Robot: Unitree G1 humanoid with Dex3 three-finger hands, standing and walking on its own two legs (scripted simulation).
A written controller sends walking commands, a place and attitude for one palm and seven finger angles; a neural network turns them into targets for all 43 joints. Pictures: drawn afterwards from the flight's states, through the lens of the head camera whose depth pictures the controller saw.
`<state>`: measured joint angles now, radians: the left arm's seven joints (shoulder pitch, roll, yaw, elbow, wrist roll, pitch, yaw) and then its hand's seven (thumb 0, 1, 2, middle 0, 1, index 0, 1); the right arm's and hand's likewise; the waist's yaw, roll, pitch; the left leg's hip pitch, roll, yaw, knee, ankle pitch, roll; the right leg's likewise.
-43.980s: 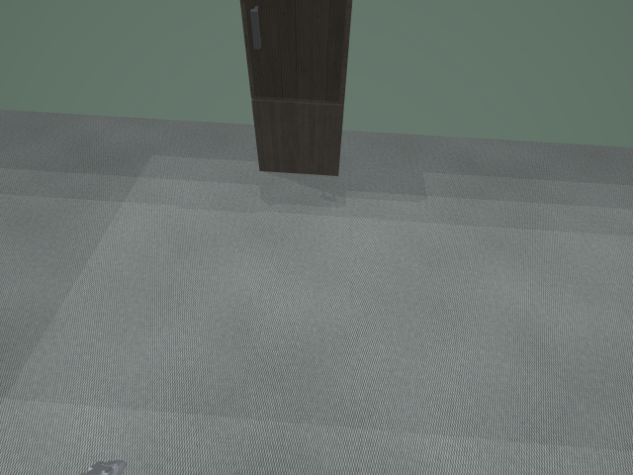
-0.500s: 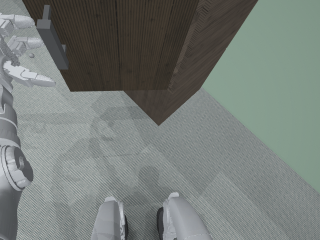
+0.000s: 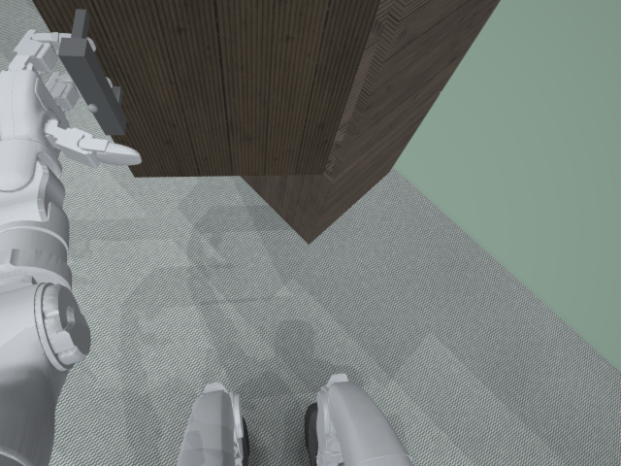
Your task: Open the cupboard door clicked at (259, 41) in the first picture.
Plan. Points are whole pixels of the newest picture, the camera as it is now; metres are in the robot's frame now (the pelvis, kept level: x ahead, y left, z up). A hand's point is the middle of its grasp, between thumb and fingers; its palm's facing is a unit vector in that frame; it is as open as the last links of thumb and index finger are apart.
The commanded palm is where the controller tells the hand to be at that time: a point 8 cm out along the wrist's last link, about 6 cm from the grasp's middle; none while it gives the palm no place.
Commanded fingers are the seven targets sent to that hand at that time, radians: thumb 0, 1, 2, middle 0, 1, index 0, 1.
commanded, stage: slide the fingers in behind the handle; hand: left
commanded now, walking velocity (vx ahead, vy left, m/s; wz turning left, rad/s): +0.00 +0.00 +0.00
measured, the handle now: (99, 77) +0.57 +0.21 +0.05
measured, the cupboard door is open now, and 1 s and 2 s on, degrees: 51 52 54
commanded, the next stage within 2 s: close the thumb around the handle in 0.86 s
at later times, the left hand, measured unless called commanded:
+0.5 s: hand (119, 107) +0.53 +0.19 +0.05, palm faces +0.06 -1.00 -0.02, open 13.9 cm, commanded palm +0.51 +0.21 +0.05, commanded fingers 0.00 -0.50 0.30 -0.30 -1.20 -0.30 -1.20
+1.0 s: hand (119, 111) +0.52 +0.19 +0.05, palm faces +0.04 -1.00 -0.02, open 13.9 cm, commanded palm +0.51 +0.21 +0.05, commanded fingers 0.00 -0.33 0.37 -0.31 -1.22 -0.31 -1.22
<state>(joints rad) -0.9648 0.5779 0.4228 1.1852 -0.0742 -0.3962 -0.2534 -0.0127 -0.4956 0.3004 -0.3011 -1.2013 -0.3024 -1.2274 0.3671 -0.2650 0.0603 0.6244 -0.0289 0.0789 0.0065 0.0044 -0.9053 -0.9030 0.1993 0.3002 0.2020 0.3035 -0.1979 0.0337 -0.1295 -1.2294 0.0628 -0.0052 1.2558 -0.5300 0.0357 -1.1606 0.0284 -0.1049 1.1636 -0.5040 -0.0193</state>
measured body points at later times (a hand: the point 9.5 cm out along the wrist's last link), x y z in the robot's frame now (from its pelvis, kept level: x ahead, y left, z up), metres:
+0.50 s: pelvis +0.00 -0.01 +0.00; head +0.17 +0.02 +0.42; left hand +0.52 +0.24 +0.05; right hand +0.01 -0.27 -0.11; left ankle +0.02 +0.09 -0.63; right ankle +0.02 -0.12 -0.63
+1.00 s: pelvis +0.01 +0.00 +0.00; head +0.17 +0.03 +0.42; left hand +0.52 +0.24 +0.05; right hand +0.02 -0.27 -0.11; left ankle +0.02 +0.09 -0.63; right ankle +0.02 -0.12 -0.63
